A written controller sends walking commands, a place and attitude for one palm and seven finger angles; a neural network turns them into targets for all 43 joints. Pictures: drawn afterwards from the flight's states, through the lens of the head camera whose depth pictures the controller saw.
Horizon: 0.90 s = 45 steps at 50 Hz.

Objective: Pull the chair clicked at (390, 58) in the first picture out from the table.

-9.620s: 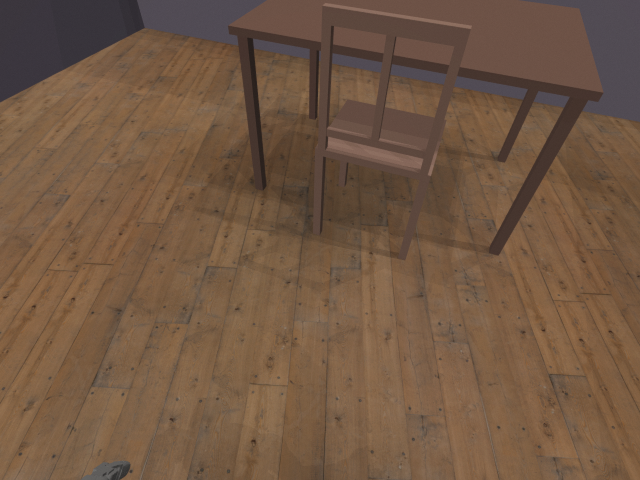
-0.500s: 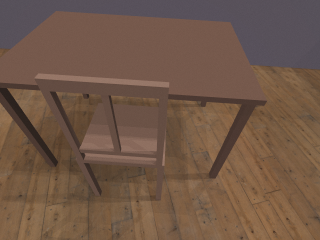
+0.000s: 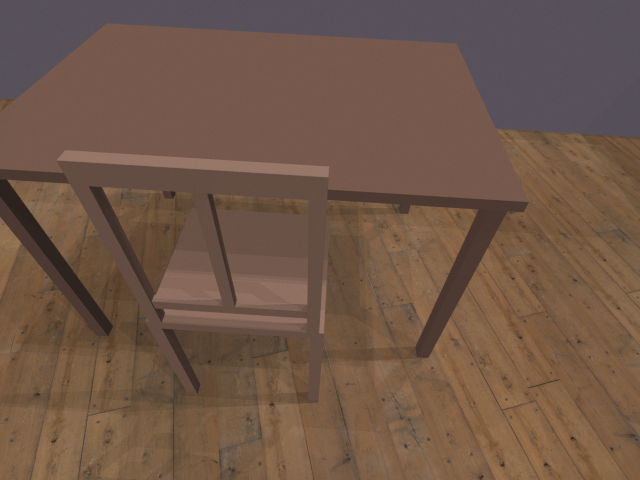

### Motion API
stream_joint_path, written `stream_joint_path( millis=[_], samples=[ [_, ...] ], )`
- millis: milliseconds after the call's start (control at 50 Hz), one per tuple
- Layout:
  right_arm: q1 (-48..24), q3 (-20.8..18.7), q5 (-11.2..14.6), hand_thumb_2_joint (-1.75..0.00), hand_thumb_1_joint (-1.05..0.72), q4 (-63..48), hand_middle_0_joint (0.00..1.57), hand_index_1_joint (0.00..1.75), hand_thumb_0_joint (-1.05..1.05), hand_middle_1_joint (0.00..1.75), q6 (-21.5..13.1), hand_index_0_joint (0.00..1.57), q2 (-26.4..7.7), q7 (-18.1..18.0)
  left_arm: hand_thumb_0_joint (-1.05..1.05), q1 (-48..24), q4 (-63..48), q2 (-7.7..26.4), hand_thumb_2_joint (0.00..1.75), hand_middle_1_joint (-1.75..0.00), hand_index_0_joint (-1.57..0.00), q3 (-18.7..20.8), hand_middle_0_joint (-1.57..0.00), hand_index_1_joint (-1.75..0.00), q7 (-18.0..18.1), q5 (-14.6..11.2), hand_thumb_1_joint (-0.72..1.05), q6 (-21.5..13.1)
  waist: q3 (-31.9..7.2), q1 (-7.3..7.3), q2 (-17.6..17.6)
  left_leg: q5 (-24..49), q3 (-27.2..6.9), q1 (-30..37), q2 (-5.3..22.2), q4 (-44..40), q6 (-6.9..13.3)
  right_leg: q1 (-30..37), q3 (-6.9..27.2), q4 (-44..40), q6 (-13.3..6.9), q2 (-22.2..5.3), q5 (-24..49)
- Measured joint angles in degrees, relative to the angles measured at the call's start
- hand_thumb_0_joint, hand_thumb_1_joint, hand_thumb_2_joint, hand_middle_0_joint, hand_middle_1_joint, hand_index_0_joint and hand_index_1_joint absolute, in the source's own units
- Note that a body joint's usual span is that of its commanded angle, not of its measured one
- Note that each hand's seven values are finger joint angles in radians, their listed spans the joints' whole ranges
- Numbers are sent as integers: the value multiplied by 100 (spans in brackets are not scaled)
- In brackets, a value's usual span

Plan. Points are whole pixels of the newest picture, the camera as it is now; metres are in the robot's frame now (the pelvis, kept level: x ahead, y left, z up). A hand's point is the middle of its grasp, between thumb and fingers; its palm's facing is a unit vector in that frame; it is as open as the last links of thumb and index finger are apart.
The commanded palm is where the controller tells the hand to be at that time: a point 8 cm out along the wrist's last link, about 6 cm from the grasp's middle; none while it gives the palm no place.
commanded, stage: look again from close up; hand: left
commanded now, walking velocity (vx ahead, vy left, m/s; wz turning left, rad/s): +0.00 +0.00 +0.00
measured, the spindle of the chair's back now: (217, 255) +0.50 +0.23 -0.08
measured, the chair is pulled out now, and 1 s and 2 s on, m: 0.00 0.00 0.00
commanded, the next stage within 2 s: shuffle to correct the standing spot in 0.66 s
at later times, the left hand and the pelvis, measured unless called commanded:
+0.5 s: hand out of the picture -0.04 +0.13 -0.18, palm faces +0.08 -0.99 -0.15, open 7.4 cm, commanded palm none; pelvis +0.00 -0.01 +0.00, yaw +0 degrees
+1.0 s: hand out of the picture -0.04 +0.13 -0.18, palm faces +0.16 -0.98 -0.15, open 7.4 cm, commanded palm none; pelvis +0.02 -0.02 -0.01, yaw +2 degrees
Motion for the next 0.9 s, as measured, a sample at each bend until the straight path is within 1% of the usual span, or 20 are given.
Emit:
stream_joint_path(
  millis=[800, 900],
  samples=[
    [-19, 3, -7, -90, -92, 14, 20, 30, 1, 30, 21, 20, -6, -23, 0, 11, 11, 13, 90, -29, -20, 21, -19, -30, -14, -9, 91, -23, 19, 19, 24, -6, -127, 31, 134, -8, -176, 74, -121, -42, -171, 139, -38],
    [49, -18, -33, -90, -92, -20, 20, 30, 1, 30, 69, 20, -28, 10, 0, 52, 0, 11, 90, -29, -20, 70, -20, -30, -34, 12, 91, -1, -24, 39, 67, -121, -171, -33, 149, 188, -185, 66, -165, 73, -195, 149, -135]
  ],
)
